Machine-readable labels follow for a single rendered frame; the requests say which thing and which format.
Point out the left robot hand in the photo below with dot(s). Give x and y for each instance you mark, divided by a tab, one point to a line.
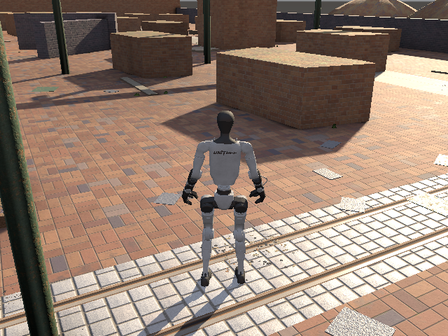
186	195

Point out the robot left forearm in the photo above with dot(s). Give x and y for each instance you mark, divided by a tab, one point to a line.
190	183

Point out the robot right thigh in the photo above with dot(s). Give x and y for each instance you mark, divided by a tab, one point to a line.
240	209

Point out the robot right upper arm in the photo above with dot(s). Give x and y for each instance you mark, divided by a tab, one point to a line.
247	148

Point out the right robot hand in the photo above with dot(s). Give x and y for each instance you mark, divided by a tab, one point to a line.
255	193

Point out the robot left upper arm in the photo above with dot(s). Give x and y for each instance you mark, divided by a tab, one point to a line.
199	159

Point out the robot right forearm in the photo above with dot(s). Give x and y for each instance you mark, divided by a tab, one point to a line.
258	183

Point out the robot torso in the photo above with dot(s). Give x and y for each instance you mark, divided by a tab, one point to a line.
224	162

